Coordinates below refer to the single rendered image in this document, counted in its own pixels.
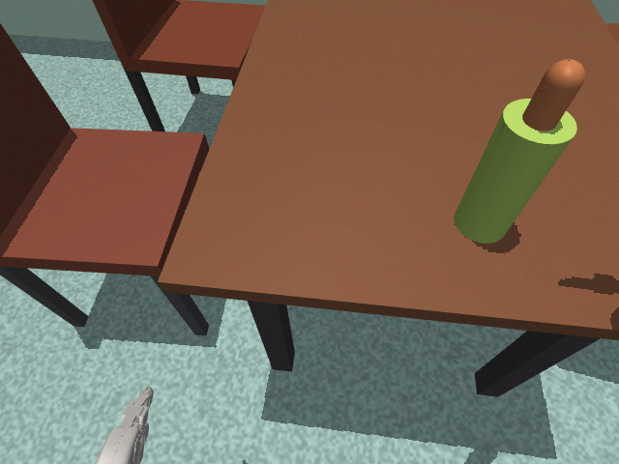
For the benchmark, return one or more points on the left robot hand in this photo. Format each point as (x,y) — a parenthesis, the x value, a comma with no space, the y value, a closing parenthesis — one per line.
(125,444)

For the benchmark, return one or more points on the bottle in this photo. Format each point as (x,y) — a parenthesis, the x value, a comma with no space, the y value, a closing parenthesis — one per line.
(529,138)

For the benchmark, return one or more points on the table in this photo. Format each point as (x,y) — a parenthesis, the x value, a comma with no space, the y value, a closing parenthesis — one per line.
(349,139)

